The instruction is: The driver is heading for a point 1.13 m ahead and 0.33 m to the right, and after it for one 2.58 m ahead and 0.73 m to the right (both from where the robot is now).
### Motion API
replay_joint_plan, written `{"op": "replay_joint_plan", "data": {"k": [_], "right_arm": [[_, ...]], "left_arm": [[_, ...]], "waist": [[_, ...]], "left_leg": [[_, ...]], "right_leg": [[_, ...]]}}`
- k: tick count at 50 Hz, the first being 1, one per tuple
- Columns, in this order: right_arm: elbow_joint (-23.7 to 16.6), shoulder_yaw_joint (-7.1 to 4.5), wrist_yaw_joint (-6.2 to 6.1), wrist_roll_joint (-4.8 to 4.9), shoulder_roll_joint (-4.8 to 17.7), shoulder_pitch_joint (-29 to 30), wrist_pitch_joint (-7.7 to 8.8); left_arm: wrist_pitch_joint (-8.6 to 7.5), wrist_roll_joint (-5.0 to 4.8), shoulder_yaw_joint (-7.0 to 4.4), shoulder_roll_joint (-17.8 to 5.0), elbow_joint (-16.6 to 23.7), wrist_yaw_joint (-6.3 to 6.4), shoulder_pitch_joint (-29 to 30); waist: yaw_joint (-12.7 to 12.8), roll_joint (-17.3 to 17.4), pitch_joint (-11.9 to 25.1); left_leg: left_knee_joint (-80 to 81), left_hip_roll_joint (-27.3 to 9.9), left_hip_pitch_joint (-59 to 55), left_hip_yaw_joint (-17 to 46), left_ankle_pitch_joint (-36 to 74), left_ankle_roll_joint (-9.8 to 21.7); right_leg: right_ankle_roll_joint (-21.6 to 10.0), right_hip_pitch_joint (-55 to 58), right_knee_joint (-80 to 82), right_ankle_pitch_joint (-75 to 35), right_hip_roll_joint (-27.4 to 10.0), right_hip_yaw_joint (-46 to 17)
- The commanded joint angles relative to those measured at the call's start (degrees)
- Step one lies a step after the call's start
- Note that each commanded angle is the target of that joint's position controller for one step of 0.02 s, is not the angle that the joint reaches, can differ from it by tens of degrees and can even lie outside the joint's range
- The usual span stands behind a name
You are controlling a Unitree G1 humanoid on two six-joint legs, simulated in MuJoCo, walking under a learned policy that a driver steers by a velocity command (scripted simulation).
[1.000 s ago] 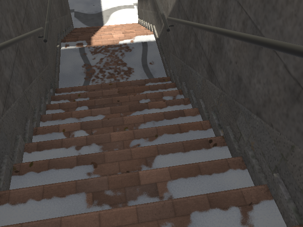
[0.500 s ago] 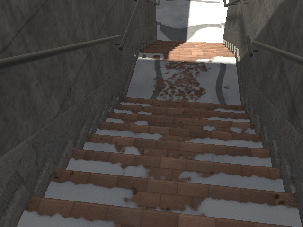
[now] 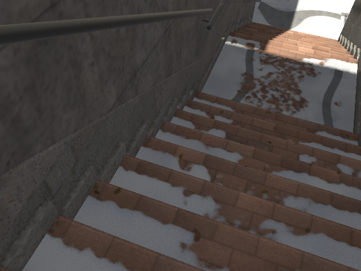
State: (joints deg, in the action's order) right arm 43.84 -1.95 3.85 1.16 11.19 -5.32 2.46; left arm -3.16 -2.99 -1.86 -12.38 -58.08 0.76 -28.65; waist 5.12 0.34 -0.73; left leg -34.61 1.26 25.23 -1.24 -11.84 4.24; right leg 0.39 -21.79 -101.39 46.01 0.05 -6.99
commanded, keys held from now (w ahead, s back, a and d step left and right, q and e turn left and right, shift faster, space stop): w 0.92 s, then w+e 0.08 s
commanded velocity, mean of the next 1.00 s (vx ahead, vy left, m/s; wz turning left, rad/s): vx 0.50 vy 0.00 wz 0.02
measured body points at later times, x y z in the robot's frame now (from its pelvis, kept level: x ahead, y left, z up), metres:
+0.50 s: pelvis +0.27 -0.05 -0.12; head +0.28 -0.05 +0.33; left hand +0.46 +0.18 -0.21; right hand +0.21 -0.30 -0.26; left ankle +0.08 +0.09 -0.71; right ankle +0.35 -0.14 -0.86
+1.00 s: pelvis +0.53 -0.03 -0.22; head +0.54 -0.03 +0.23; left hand +0.45 +0.22 -0.36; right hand +0.76 -0.24 -0.30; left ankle +0.70 +0.10 -0.94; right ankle +0.34 -0.15 -0.88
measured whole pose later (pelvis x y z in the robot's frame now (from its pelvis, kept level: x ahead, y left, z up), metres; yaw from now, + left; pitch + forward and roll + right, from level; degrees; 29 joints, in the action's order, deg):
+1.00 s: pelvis +0.53 -0.03 -0.22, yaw -2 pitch +2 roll -3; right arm 42.6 -2.4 3.8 0.5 13.2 -1.7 3.9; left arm -2.0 -1.4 -1.6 -10.9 -54.8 2.6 -29.0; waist 7.2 3.5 2.4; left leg -23.7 -2.9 29.8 4.5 22.0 2.0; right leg -1.8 -8.7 -53.3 46.4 4.5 -2.0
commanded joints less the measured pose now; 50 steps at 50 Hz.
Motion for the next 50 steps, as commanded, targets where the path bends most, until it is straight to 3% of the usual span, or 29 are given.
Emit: {"op": "replay_joint_plan", "data": {"k": [1,2,3,4,7,8,10,13,18,21,22,24,25,26,27,28,29,30,31,32,33,34,36,38,40,42,44,47,50], "right_arm": [[4.5,-2.72,-1.2,-0.25,9.7,-17.9,-1.17],[4.6,-2.43,-1.11,-1.29,9.2,-13.7,0.08],[4.0,-1.09,-0.85,-1.78,4.8,-9.9,1.53],[4.8,-0.58,-0.78,-2.12,3.0,-9.5,2.35],[8.2,-1.38,-3.96,-2.42,7.6,-13.3,1.99],[8.6,-1.76,-4.28,-3.11,9.2,-14.7,2.01],[10.4,-1.35,-4.87,-0.51,6.5,-18.7,2.49],[11.6,0.13,-6.66,0.39,3.7,-20.6,2.1],[10.8,-0.39,-7.02,-0.09,6.4,-23.6,-0.29],[9.6,-1.37,-8.17,-0.46,8.5,-23.7,-1.79],[9.8,-1.56,-8.26,-0.77,9.1,-23.4,-2.01],[11.1,-1.02,-7.49,-0.06,7.5,-23.0,-1.61],[13.0,-1.54,-5.84,0.37,5.7,-24.4,0.01],[13.1,-0.13,-4.74,1.06,1.5,-32.3,2.06],[10.2,-0.18,-4.14,2.67,6.2,-31.5,3.87],[5.9,-0.37,-4.56,3.91,6.5,-21.7,4.04],[4.6,-0.94,-6.27,2.42,7.0,-11.8,1.85],[3.7,-0.37,-7.14,2.18,5.2,-12.3,0.94],[3.9,-0.61,-7.26,0.98,5.5,-14.1,-0.19],[4.7,-1.1,-6.99,0.47,4.9,-15.3,-0.32],[4.8,-1.71,-6.61,0.59,6.2,-16.5,-0.21],[3.5,-2.25,-6.57,-0.64,7.2,-13.2,0.34],[1.7,-0.98,-5.26,-3.12,1.9,-7.9,0.55],[2.7,-1.14,-3.89,-1.51,2.9,-11.5,0.34],[-0.7,-1.99,-3.13,-1.17,6.8,-0.8,1.37],[-2.8,-1.18,-1.78,-2.58,4.8,6.7,2.37],[-3.3,-0.65,0.06,-2.55,2.0,8.8,2.51],[-5.5,-0.31,0.38,-0.07,1.9,9.8,1.54],[-5.5,-0.62,-0.01,-0.29,4.0,7.9,2.56]], "left_arm": [[-0.59,-0.82,-1.13,-5.7,9.5,2.29,5.5],[0.59,0.58,-0.89,-3.9,9.7,3.02,5.2],[0.97,1.65,-1.36,-3.8,8.8,2.88,3.1],[0.85,1.88,-2.08,-4.5,8.4,2.56,2.0],[0.8,3.89,-2.3,-2.5,12.0,2.13,7.1],[0.52,3.08,-2.58,-3.1,10.7,1.37,3.3],[0.38,2.3,-3.39,-5.7,14.1,0.44,11.2],[0.38,4.43,-2.7,-3.2,16.3,-1.54,18.1],[1.16,3.77,-1.59,-2.0,20.2,-3.75,25.4],[-0.09,1.85,-1.5,-2.9,20.8,-5.18,25.8],[-0.42,1.75,-1.94,-3.6,20.2,-5.09,23.5],[-0.75,3.1,-3.87,-6.5,12.7,-4.29,7.0],[-0.49,3.67,-4.82,-8.4,7.9,-3.73,-5.1],[-0.27,2.54,-3.66,-9.5,6.6,-4.02,-9.4],[0.52,1.0,-4.61,-12.2,6.4,-4.25,-12.5],[0.86,0.37,-4.84,-12.5,5.1,-3.75,-10.6],[1.41,1.17,-1.96,-3.5,5.9,-3.01,-3.3],[0.53,3.32,-1.91,-6.4,6.6,-2.64,1.6],[-0.66,4.36,-0.63,-3.6,8.2,-3.22,7.5],[-1.07,3.92,0.72,0.6,7.6,-3.18,8.8],[-1.47,4.74,1.01,0.2,8.4,-2.94,10.6],[-2.27,4.26,0.17,-3.7,9.7,-1.73,12.0],[-1.89,3.5,-0.52,-5.6,6.3,0.48,7.1],[-1.99,2.89,-0.92,-6.8,4.7,0.87,4.0],[-2.34,1.21,-1.05,-5.4,3.0,1.49,-1.7],[-1.85,1.7,-0.32,-2.9,2.8,2.25,-4.5],[-0.71,2.67,-0.41,-4.2,3.6,2.23,-2.7],[0.91,1.32,-0.51,-3.6,3.7,1.37,-4.0],[1.99,1.38,-1.31,-5.1,4.0,2.48,-3.7]], "waist": [[-8.1,-0.7,8.6],[-4.8,-1.3,4.8],[-2.4,-4.3,2.4],[-1.3,-0.1,1.3],[-0.8,4.0,1.6],[0.1,4.0,4.9],[-2.5,4.0,2.1],[-4.7,3.9,-0.5],[-9.2,2.0,-2.9],[-10.0,2.4,-4.8],[-8.9,2.8,-4.2],[-2.2,-0.5,0.9],[2.6,-6.6,6.2],[0.0,-21.3,13.8],[2.4,-23.8,22.9],[2.1,-19.9,16.9],[0.3,-3.8,6.7],[-2.7,-5.1,3.4],[-7.5,0.9,0.3],[-8.7,-1.9,-1.6],[-10.7,-1.6,-1.4],[-10.5,-1.7,-3.7],[-8.3,-5.9,1.5],[-9.0,-5.0,4.3],[-4.1,-2.1,-0.3],[-1.4,-1.7,-2.1],[0.4,-1.9,-3.3],[2.5,-3.8,-6.1],[1.9,-4.9,-5.4]], "left_leg": [[15.8,-23.5,-31.1,33.7,-4.2,15.6],[13.9,-24.7,-21.1,37.1,-0.5,16.5],[10.5,-21.0,-12.4,30.4,3.5,12.6],[9.5,-17.5,-6.9,25.4,9.7,10.1],[11.7,-13.1,-1.0,17.6,24.3,11.0],[9.7,-13.7,-3.5,18.1,25.9,11.9],[7.5,-12.9,-9.8,17.5,15.9,9.9],[3.4,-7.2,-1.5,10.1,2.7,6.9],[-7.2,-8.2,-3.3,13.8,-4.2,8.0],[-15.4,-10.2,-10.9,19.1,0.2,7.8],[-17.7,-10.7,-10.7,20.0,5.1,7.5],[-35.6,-5.4,-6.1,13.7,14.1,5.2],[-59.5,2.1,10.6,10.5,-2.8,1.3],[-85.0,7.4,30.9,11.4,-38.6,-1.7],[-90.1,6.4,37.3,14.4,-36.7,-3.3],[-84.6,4.1,46.4,10.1,-29.4,-3.6],[-81.0,0.1,47.3,4.4,-21.4,-2.6],[-80.5,-0.9,41.9,6.8,-16.5,-2.4],[-71.3,-4.5,35.4,9.2,-11.5,-1.6],[-66.8,-5.1,33.5,11.1,-7.6,-0.9],[-55.8,-5.9,29.0,10.4,-0.4,0.0],[-37.8,-6.1,23.2,8.4,7.7,-1.4],[-24.2,-6.5,13.5,5.4,17.7,-3.6],[-25.6,-6.5,14.8,6.4,21.4,-3.2],[-12.1,-7.6,30.7,10.5,29.1,-0.9],[-1.0,-7.1,28.4,9.3,38.4,-0.9],[4.3,-3.1,8.9,3.7,46.8,-1.7],[8.5,-2.7,8.5,3.9,36.2,-2.4],[15.8,-4.8,5.9,6.2,28.6,-2.0]], "right_leg": [[-0.5,-36.0,-3.4,-17.6,-3.0,2.3],[-0.4,-33.5,-2.5,-20.0,-4.7,1.8],[-1.8,-30.0,9.9,-30.4,-6.7,-2.7],[-2.5,-26.6,14.2,-32.5,-7.4,-2.7],[0.8,-19.4,33.7,-39.4,-7.8,-0.4],[1.0,-18.7,31.9,-45.2,-7.3,-0.1],[-0.9,-27.2,42.6,-56.2,-7.9,-4.4],[-2.5,-16.7,59.1,-76.8,-4.6,0.5],[-1.6,-13.3,66.1,-67.1,-2.8,1.6],[-2.4,-15.4,75.1,-57.9,-5.3,0.7],[-3.0,-11.4,76.2,-54.0,-5.3,1.9],[-5.2,10.6,81.9,-58.9,-2.7,8.4],[-9.2,31.8,74.2,-75.0,-7.8,3.0],[-15.3,49.0,57.4,-89.7,-16.8,-6.9],[-21.3,53.4,64.1,-70.7,-23.0,-20.6],[-23.6,48.7,75.4,-45.7,-24.6,-28.2],[-18.1,36.7,81.4,-34.5,-20.3,-24.2],[-20.6,24.6,81.6,-39.8,-24.0,-27.9],[-18.7,11.9,79.5,-41.3,-21.3,-25.0],[-15.8,5.2,76.7,-45.4,-17.2,-18.3],[-12.8,0.1,78.2,-43.6,-12.6,-12.5],[-11.6,-5.4,81.8,-47.8,-9.2,-6.7],[-12.2,-3.6,80.6,-60.8,-8.3,-4.2],[-13.2,3.7,77.3,-63.6,-10.4,-5.6],[-11.9,17.6,72.8,-49.1,-10.9,-8.8],[-11.0,17.1,69.0,-39.5,-9.2,-8.0],[-10.4,0.9,69.2,-30.6,-6.0,-3.5],[-11.5,4.4,61.1,-31.3,-5.9,-6.6],[-11.6,12.0,51.8,-38.4,-6.3,-10.8]]}}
